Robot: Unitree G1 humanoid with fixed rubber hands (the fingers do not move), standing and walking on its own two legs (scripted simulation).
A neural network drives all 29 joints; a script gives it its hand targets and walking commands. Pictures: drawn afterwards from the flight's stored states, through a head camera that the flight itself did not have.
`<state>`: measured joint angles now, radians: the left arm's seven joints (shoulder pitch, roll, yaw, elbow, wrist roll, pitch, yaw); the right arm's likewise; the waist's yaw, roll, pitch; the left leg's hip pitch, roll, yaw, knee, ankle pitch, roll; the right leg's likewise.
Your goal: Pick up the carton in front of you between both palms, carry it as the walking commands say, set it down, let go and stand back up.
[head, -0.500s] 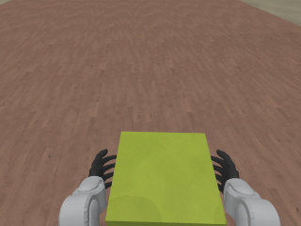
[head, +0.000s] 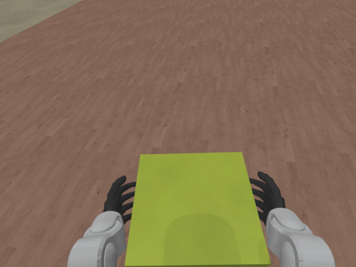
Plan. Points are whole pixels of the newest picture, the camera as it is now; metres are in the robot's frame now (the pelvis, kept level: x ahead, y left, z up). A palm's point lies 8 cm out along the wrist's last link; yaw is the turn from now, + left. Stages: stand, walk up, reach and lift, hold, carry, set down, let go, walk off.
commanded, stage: carry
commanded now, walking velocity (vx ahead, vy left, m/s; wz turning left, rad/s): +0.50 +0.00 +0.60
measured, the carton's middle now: (192, 224) +0.24 +0.01 +0.01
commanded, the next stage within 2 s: none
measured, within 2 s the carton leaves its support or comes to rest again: neither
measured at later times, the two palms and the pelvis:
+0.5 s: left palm (112, 116) +0.52 +0.26 +0.08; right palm (209, 96) +0.59 -0.03 +0.09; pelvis +0.33 +0.06 +0.00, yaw +12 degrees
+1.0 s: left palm (126, 65) +0.83 +0.29 +0.09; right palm (197, 53) +0.93 +0.00 +0.08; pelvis +0.66 +0.08 +0.00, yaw +17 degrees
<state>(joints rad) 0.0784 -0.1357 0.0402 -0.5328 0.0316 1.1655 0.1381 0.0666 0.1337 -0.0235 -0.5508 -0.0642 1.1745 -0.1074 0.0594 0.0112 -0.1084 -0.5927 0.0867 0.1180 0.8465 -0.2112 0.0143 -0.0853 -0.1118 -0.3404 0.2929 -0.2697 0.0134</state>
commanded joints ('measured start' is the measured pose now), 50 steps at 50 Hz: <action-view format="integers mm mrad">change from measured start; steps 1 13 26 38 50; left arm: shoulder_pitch -442 -398 -459 -366 -412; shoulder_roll -771 -702 -803 -754 -774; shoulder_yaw -684 -594 -715 -597 -671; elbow -170 -145 -195 -77 -162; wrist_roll -332 -241 -292 -245 -296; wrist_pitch -24 38 -1 18 -29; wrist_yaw -149 -102 -120 -118 -157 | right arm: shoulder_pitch -343 -428 -335 -407 -356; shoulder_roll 784 731 763 743 821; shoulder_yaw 607 641 587 648 652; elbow -97 -116 -110 -98 -104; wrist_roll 215 334 270 306 258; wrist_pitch -24 39 -11 28 -39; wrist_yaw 71 91 117 103 93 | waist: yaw -41 -86 -80 -40 -46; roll -166 36 115 -184 -124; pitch -79 -182 -118 -261 -90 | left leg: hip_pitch -51 751 701 -40 -39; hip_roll -13 225 87 -44 15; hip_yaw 44 -534 -177 -151 16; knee -166 -538 -640 467 -186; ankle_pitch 96 457 489 -182 132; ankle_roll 17 306 162 41 -34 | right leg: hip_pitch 181 -594 -563 253 117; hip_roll -217 -26 4 -298 -143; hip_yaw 92 348 200 722 290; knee -99 1120 334 -59 -184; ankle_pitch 353 -206 195 179 249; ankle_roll -65 54 58 -206 -135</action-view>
